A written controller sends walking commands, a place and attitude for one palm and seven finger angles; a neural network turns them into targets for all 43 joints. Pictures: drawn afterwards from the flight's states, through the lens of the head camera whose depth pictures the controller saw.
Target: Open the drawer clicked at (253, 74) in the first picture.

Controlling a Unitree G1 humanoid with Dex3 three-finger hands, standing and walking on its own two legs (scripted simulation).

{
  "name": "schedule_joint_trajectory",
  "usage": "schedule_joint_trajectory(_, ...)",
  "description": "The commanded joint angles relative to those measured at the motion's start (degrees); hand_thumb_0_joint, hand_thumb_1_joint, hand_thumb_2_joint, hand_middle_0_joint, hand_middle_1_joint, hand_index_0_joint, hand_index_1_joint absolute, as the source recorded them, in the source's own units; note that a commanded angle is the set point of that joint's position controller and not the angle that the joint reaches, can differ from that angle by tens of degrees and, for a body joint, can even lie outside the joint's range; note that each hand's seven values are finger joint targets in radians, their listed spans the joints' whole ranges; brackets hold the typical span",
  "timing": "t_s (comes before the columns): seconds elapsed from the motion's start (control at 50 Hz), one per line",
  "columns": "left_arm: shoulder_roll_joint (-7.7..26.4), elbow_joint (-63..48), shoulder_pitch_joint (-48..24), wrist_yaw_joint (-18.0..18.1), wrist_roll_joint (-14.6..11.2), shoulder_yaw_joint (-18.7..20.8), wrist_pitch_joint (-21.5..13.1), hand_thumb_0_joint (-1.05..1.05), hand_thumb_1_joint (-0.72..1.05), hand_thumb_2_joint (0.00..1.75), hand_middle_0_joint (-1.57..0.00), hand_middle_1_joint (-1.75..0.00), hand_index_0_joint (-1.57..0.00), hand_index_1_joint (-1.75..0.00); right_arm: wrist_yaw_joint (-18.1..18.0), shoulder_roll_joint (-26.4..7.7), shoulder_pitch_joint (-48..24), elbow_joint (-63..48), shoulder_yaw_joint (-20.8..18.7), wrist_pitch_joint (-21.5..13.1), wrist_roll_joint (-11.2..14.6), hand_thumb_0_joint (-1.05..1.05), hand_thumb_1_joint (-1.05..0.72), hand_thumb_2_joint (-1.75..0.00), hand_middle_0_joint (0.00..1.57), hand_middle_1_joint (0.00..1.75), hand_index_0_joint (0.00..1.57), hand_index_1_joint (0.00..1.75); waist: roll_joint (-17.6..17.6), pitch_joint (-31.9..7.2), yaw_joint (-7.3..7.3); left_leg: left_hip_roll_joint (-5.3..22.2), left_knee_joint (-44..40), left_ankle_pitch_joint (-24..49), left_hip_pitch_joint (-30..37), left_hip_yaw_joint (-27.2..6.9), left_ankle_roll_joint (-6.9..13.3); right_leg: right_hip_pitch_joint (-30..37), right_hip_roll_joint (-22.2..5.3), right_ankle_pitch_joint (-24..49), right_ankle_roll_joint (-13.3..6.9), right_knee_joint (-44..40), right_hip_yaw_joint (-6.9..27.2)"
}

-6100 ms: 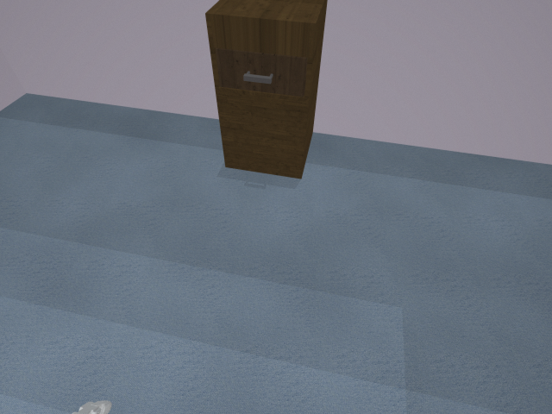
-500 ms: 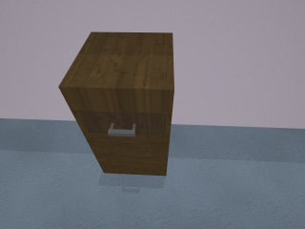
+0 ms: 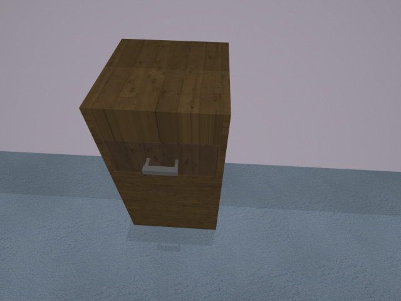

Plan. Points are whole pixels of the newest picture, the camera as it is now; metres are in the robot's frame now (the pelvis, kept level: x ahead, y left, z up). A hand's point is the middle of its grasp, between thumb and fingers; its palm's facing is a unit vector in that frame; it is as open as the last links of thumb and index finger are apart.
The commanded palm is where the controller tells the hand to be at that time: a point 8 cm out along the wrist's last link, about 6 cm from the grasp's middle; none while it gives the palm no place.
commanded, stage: look again from close up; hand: left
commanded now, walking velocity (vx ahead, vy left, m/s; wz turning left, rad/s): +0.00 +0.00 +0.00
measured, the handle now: (161, 166) +0.56 +0.17 -0.19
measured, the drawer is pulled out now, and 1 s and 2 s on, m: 0.00 0.00 0.00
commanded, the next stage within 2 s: raise the hand with hooked fingers in 0.14 s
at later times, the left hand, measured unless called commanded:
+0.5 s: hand (108, 265) +0.20 +0.20 -0.04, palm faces -0.04 -0.43 -0.90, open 7.8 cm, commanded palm +0.13 +0.21 -0.03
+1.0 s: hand (103, 254) +0.21 +0.21 -0.02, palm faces -0.01 -0.10 -0.99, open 10.6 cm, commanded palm +0.18 +0.21 +0.03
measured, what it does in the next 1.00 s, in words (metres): stands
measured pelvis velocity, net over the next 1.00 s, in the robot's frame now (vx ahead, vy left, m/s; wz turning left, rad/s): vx -0.02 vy -0.03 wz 0.02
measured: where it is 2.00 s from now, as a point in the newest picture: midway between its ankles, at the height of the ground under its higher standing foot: outside the picture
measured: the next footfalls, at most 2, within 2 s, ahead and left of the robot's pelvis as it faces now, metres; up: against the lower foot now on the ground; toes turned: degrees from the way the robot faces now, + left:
none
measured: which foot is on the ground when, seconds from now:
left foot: down 0.00-1.00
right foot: down 0.00-1.00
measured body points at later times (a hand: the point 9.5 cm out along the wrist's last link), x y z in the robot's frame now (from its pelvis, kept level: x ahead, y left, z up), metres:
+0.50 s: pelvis -0.01 +0.00 -0.02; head +0.00 -0.03 +0.43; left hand +0.19 +0.22 +0.01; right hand +0.17 -0.26 -0.12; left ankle -0.01 +0.11 -0.74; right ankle -0.02 -0.11 -0.74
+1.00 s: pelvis -0.02 -0.03 -0.03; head +0.03 -0.06 +0.41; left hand +0.21 +0.21 +0.03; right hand +0.18 -0.22 -0.15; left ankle -0.01 +0.11 -0.74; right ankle -0.02 -0.11 -0.74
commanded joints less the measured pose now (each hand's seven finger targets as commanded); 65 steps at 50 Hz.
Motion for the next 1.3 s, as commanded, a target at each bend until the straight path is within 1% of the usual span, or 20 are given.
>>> schedule_joint_trajectory(0.0,4.9,-1.1,3.7,0.4,0.1,1.3,-0.6,0.00,0.90,0.90,-0.20,-0.30,-0.20,-0.30,-0.7,-6.0,2.6,-1.4,-1.4,-1.3,-0.1,0.00,-0.90,-0.90,0.20,0.30,0.20,0.30,0.1,2.0,0.82,5.5,-6.7,8.2,-0.9,-5.5,1.8,-0.5,-4.5,8.0,-1.7,-5.4,4.9)
schedule_joint_trajectory(0.2,4.3,0.3,4.1,0.4,0.3,1.4,-0.6,0.00,0.90,0.90,-0.20,-0.30,-0.20,-0.30,-1.1,-5.6,2.2,0.2,-1.5,-1.3,0.0,0.00,-0.90,-0.90,0.20,0.30,0.20,0.30,-0.2,2.3,0.69,5.8,-6.7,11.0,0.8,-4.9,1.7,-0.3,-4.6,11.2,-1.5,-5.7,4.8)
schedule_joint_trajectory(0.22,6.3,2.2,8.6,2.6,0.9,1.6,-1.5,0.00,0.90,0.90,-0.20,-0.30,-0.20,-0.30,-0.6,-7.8,-4.7,-3.8,-2.5,-1.4,0.8,0.00,-0.90,-0.90,0.20,0.30,0.20,0.30,-3.9,4.2,3.10,6.1,5.6,14.1,-3.5,-3.2,-0.5,-1.4,-8.6,35.0,-0.2,-7.8,9.3)
schedule_joint_trajectory(0.24,23.0,-86.8,-36.0,3.4,7.1,-0.1,-11.0,0.00,0.88,0.89,-0.20,-0.32,-0.20,-0.32,-3.0,-16.0,-2.8,-23.2,-2.7,-10.4,3.6,0.00,-0.90,-0.90,0.20,0.30,0.20,0.30,15.2,-25.6,-2.56,-0.2,-3.6,25.9,12.4,-3.4,1.9,2.9,-2.0,30.3,-2.6,-0.1,8.5)
schedule_joint_trajectory(0.26,19.6,-71.2,-10.2,8.1,8.9,2.4,-6.3,0.00,0.85,0.88,-0.20,-0.33,-0.20,-0.33,-5.6,-11.4,-6.5,-19.8,-3.0,-15.8,3.0,0.00,-0.90,-0.90,0.20,0.30,0.20,0.30,20.3,-24.9,2.34,2.6,-3.4,36.7,17.8,-5.0,1.0,-2.1,-0.6,14.4,-2.9,4.2,3.4)
schedule_joint_trajectory(0.28,8.4,-63.5,4.7,11.1,8.8,-2.7,3.2,0.00,0.83,0.87,-0.21,-0.34,-0.21,-0.34,-5.7,-9.0,-7.4,-19.3,-4.3,-17.8,4.4,0.00,-0.90,-0.90,0.20,0.30,0.20,0.30,14.8,-14.8,0.62,3.2,-5.9,31.5,9.5,-5.8,-0.8,-9.0,0.5,1.7,-1.3,6.2,-0.3)
schedule_joint_trajectory(0.3,1.1,-63.2,5.9,11.0,11.2,-7.9,5.1,0.00,0.81,0.86,-0.21,-0.36,-0.21,-0.36,-5.3,-8.8,-6.9,-19.4,-3.8,-18.5,4.3,0.00,-0.90,-0.90,0.20,0.30,0.20,0.30,8.9,-8.1,-0.21,3.1,-4.3,28.3,5.2,-5.2,0.1,-10.7,0.3,2.9,-0.8,5.1,-1.5)
schedule_joint_trajectory(0.32,5.1,-67.9,1.3,12.2,16.1,-7.9,4.8,0.00,0.78,0.85,-0.21,-0.37,-0.21,-0.37,-4.5,-11.5,-9.1,-22.8,-4.3,-19.0,3.2,0.00,-0.90,-0.90,0.20,0.30,0.20,0.30,5.8,-3.7,-0.86,2.0,-1.8,21.5,0.8,-6.7,0.3,-13.3,0.5,4.5,-1.2,3.2,-0.8)
schedule_joint_trajectory(0.36,8.0,-64.4,6.2,15.3,28.9,-6.8,4.9,0.00,0.74,0.83,-0.21,-0.40,-0.21,-0.40,-3.6,-13.1,-8.8,-26.0,-4.7,-16.6,0.0,0.00,-0.90,-0.90,0.20,0.30,0.20,0.30,-3.8,-6.7,-1.35,0.2,3.6,15.6,-5.1,-6.5,0.9,-17.2,1.5,5.8,-1.9,3.7,-1.0)
schedule_joint_trajectory(0.4,6.6,-61.4,17.2,17.7,40.5,-7.3,5.3,0.00,0.69,0.81,-0.22,-0.43,-0.22,-0.43,-1.6,-12.9,-10.5,-31.2,-6.0,-13.0,-1.2,0.00,-0.90,-0.90,0.20,0.30,0.20,0.30,-9.2,-10.9,2.46,-0.8,6.3,15.0,-8.4,-5.0,0.2,-17.1,2.6,2.9,-2.3,5.7,0.2)
schedule_joint_trajectory(0.44,4.5,-57.8,24.3,19.5,49.3,-8.5,4.5,0.00,0.64,0.79,-0.22,-0.47,-0.22,-0.47,0.7,-12.9,-14.3,-34.8,-6.6,-7.9,-2.4,0.00,-0.90,-0.90,0.20,0.30,0.20,0.30,-12.3,-6.5,4.93,-1.8,7.9,9.3,-14.8,-3.9,-0.2,-18.9,2.8,2.1,-3.2,6.7,2.7)
schedule_joint_trajectory(0.5,10.2,-62.2,23.1,21.5,56.7,-3.2,-0.1,0.00,0.57,0.76,-0.22,-0.51,-0.22,-0.51,3.2,-11.8,-17.9,-39.2,-5.8,-2.3,-2.2,0.00,-0.90,-0.90,0.20,0.30,0.20,0.30,-10.5,-9.5,8.31,-3.0,10.4,7.3,-19.6,-2.7,-0.4,-16.6,1.9,6.9,-3.8,10.5,6.2)
schedule_joint_trajectory(0.6,18.9,-74.8,7.0,28.6,64.8,4.3,-3.9,0.00,0.46,0.71,-0.23,-0.58,-0.23,-0.58,3.8,-10.4,-17.4,-42.8,-5.6,1.8,-3.9,0.00,-0.90,-0.90,0.20,0.30,0.20,0.30,-0.8,-18.9,7.54,-4.2,18.1,6.6,-16.6,-3.0,0.1,-24.8,1.8,3.3,-3.9,14.3,12.1)
schedule_joint_trajectory(0.68,21.3,-81.0,-9.6,31.6,65.7,5.2,-5.4,0.00,0.36,0.67,-0.24,-0.64,-0.24,-0.64,3.3,-10.1,-17.9,-41.9,-5.6,3.1,-5.2,0.00,-0.90,-0.90,0.20,0.30,0.20,0.30,2.1,-20.9,3.03,-4.1,24.7,3.1,-14.1,-4.8,0.9,-33.1,0.8,-2.5,-3.5,14.0,14.2)
schedule_joint_trajectory(0.78,18.8,-75.8,-7.8,27.4,59.5,1.9,-1.8,0.00,0.25,0.62,-0.25,-0.72,-0.25,-0.72,1.5,-10.3,-18.5,-41.0,-5.0,2.9,-4.0,0.00,-0.90,-0.90,0.20,0.30,0.20,0.30,0.9,-20.6,1.27,-4.0,22.1,3.2,-16.7,-4.0,1.6,-23.8,0.9,5.2,-2.1,12.0,10.8)
schedule_joint_trajectory(0.86,20.0,-71.4,-2.3,21.0,57.3,2.0,2.5,0.00,0.15,0.58,-0.25,-0.78,-0.25,-0.78,0.3,-10.1,-18.6,-40.2,-3.8,3.6,-2.6,0.00,-0.90,-0.90,0.20,0.30,0.20,0.30,-6.4,-19.1,3.55,-3.7,16.0,4.8,-19.3,-3.0,1.5,-11.9,0.1,14.7,-0.6,9.2,9.8)
schedule_joint_trajectory(1.0,24.4,-71.8,-3.6,18.2,57.3,7.2,-1.6,0.00,-0.01,0.51,-0.27,-0.88,-0.27,-0.88,-0.5,-9.9,-17.6,-38.0,-3.6,2.9,-2.8,0.00,-0.90,-0.90,0.20,0.30,0.20,0.30,-3.1,-17.5,5.70,-3.3,10.2,6.4,-15.8,-2.7,1.2,-6.8,-0.4,15.0,-0.9,6.4,8.6)
schedule_joint_trajectory(1.1,24.4,-71.9,-7.9,21.4,56.7,8.9,-4.1,0.00,-0.13,0.46,-0.27,-0.96,-0.27,-0.96,-0.2,-10.4,-15.9,-37.0,-5.3,2.4,-2.6,0.00,-0.90,-0.90,0.20,0.30,0.20,0.30,-1.8,-18.5,4.69,-3.4,9.2,7.3,-13.0,-2.7,1.2,-8.2,0.0,13.1,-1.1,5.9,6.8)
schedule_joint_trajectory(1.18,22.3,-71.7,-12.0,21.5,56.5,5.8,-2.3,0.00,-0.22,0.42,-0.28,-1.02,-0.28,-1.02,0.2,-11.1,-16.1,-36.7,-6.1,2.6,-1.9,0.00,-0.90,-0.90,0.20,0.30,0.20,0.30,0.1,-18.8,3.59,-3.0,8.6,9.9,-9.2,-2.7,1.3,-10.0,0.7,13.4,-1.4,5.9,4.3)
schedule_joint_trajectory(1.28,23.8,-71.9,-15.8,18.4,56.5,4.8,0.6,0.00,-0.34,0.37,-0.29,-1.10,-0.29,-1.10,0.0,-11.7,-17.0,-36.6,-6.0,3.1,-1.1,0.00,-0.90,-0.90,0.20,0.30,0.20,0.30,0.6,-19.2,4.52,-2.4,5.9,13.6,-5.6,-3.1,1.3,-7.9,1.0,14.6,-1.5,5.3,2.6)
